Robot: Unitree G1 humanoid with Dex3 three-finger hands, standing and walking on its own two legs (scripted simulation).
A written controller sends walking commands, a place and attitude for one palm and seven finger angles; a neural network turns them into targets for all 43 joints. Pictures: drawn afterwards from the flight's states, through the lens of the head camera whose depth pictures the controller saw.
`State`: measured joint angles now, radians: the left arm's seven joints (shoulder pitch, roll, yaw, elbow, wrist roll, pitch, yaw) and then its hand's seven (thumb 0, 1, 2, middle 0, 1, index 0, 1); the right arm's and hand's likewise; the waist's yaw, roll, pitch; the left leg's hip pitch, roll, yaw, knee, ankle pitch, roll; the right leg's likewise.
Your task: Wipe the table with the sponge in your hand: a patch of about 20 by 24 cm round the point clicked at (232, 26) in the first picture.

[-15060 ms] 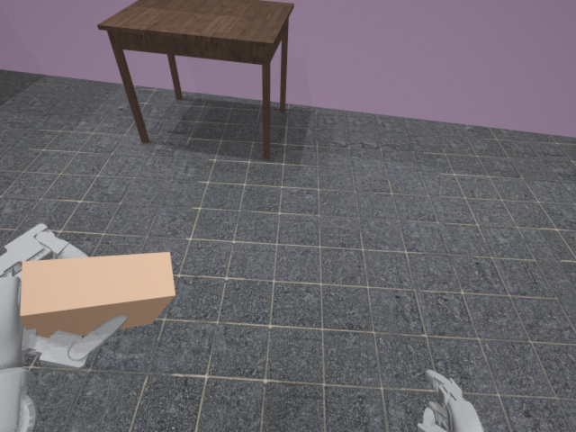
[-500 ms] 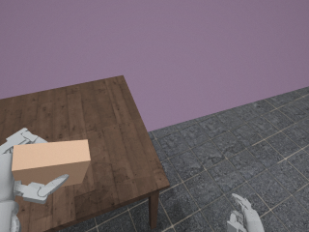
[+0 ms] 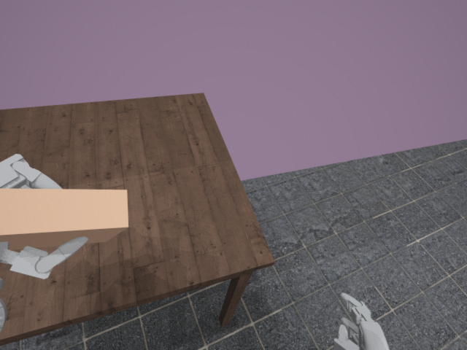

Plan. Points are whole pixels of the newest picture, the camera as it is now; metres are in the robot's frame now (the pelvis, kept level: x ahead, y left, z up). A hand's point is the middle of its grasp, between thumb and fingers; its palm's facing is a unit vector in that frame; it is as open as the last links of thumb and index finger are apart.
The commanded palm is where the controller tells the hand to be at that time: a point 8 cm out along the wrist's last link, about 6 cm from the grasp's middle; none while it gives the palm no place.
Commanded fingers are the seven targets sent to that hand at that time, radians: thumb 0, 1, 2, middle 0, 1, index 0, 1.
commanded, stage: shuffle to correct the standing spot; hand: left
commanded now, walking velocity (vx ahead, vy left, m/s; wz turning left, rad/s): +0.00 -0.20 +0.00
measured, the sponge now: (82, 220) +0.24 +0.24 +0.13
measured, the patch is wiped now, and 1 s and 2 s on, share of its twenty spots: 0.00 0.00 0.00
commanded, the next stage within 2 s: come to a stop and stand still in 0.66 s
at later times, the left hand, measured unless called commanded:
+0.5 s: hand (109, 222) +0.22 +0.19 +0.17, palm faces +0.35 -0.86 -0.37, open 9.1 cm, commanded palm +0.16 +0.22 +0.18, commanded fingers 0.00 0.10 1.30 -1.20 -1.60 -1.20 -1.60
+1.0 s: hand (131, 218) +0.23 +0.17 +0.16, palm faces +0.32 -0.85 -0.42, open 9.1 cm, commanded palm +0.18 +0.21 +0.18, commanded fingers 0.00 0.10 1.30 -1.20 -1.60 -1.20 -1.60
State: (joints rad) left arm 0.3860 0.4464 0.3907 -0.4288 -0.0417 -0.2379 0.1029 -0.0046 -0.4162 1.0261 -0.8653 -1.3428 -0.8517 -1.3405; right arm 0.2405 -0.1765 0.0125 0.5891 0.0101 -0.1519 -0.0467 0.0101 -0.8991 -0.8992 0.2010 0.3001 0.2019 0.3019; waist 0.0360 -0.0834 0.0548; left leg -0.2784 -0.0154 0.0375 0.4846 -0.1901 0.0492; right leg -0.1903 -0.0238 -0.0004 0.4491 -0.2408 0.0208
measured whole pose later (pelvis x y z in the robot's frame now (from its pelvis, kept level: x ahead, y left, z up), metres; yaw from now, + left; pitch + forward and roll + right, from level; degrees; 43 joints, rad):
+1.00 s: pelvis +0.02 -0.07 +0.00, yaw -1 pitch -1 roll -1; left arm 0.50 0.39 0.37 -0.50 -0.07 -0.17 0.09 0.00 -0.41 1.03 -0.86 -1.36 -0.84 -1.35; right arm 0.21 -0.22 -0.02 0.57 0.02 -0.09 -0.04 0.01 -0.90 -0.90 0.20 0.30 0.20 0.30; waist -0.01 0.01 0.04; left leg -0.27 0.09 0.00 0.51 -0.23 -0.05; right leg -0.18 0.08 -0.03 0.46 -0.27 -0.06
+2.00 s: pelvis +0.00 +0.00 +0.00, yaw +0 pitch -1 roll -2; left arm 0.39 0.36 0.35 -0.45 0.00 -0.24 0.10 0.00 -0.40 1.03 -0.84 -1.39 -0.83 -1.38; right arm 0.22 -0.19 0.02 0.61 0.00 -0.16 -0.02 0.01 -0.90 -0.90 0.20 0.30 0.20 0.30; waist 0.02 -0.03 0.04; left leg -0.27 -0.01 0.03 0.45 -0.17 0.05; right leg -0.15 0.01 0.04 0.37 -0.20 0.03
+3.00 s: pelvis +0.01 -0.07 +0.00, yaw +0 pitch +0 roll -1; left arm 0.46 0.39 0.35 -0.50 -0.08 -0.15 0.07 0.00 -0.41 1.04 -0.84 -1.40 -0.83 -1.39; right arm 0.23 -0.21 -0.03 0.57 0.01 -0.08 -0.05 0.01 -0.90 -0.90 0.20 0.30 0.20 0.30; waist 0.00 -0.01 0.03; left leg -0.30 0.08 -0.01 0.50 -0.21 -0.05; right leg -0.20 0.11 0.02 0.44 -0.24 -0.07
